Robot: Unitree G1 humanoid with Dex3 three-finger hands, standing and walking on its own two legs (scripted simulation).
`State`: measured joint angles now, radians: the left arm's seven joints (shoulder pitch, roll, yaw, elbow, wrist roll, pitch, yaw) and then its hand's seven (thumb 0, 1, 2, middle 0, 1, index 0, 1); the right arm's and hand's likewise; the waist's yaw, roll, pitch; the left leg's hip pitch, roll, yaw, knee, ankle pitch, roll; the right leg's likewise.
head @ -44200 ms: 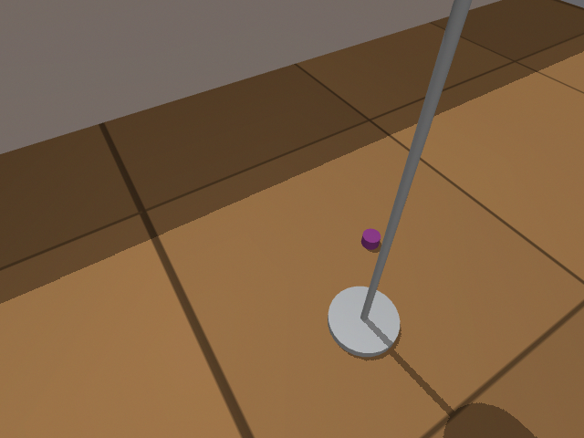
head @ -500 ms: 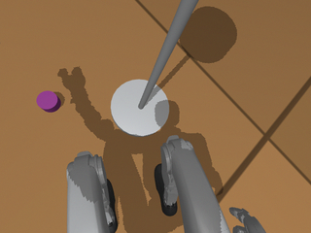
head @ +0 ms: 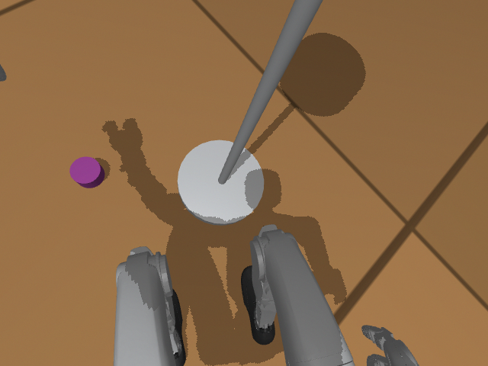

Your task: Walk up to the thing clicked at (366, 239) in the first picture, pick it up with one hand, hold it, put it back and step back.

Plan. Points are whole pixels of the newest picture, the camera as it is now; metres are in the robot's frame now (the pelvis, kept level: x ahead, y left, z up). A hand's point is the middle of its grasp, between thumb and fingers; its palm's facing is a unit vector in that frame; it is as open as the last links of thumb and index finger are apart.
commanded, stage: go down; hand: left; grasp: from above
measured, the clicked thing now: (87, 172) +0.55 +0.29 -0.47
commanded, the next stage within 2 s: approach in 0.90 s
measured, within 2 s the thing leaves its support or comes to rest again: neither
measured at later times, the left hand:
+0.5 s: hand out of the picture +0.51 +0.34 -0.04, palm faces -0.45 -0.06 -0.89, open 13.9 cm
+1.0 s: hand out of the picture +0.51 +0.35 -0.03, palm faces -0.44 -0.07 -0.89, open 14.0 cm
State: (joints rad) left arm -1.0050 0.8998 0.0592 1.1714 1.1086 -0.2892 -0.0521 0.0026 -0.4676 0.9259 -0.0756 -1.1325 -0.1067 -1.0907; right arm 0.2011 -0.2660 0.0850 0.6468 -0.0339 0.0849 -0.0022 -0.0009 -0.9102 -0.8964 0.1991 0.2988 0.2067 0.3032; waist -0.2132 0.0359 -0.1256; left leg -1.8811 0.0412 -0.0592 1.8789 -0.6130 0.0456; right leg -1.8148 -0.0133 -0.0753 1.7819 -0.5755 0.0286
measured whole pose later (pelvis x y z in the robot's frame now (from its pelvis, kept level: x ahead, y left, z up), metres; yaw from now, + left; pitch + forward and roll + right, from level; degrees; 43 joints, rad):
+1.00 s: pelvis +0.01 +0.01 +0.03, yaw +0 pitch +35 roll -8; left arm -1.02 0.92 0.07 1.21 1.13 -0.29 -0.03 0.00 -0.51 0.95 -0.08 -1.11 -0.10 -1.08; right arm 0.20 -0.25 0.09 0.66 -0.03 0.10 0.01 0.00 -0.92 -0.90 0.20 0.30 0.21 0.30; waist -0.22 0.03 -0.12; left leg -1.78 0.05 -0.05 1.77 -0.61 0.05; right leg -1.72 0.00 -0.07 1.67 -0.56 0.03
